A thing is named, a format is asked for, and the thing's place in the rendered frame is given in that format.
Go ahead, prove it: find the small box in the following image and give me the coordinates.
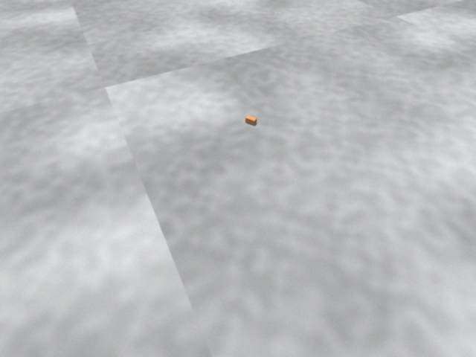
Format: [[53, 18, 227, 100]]
[[245, 115, 257, 124]]

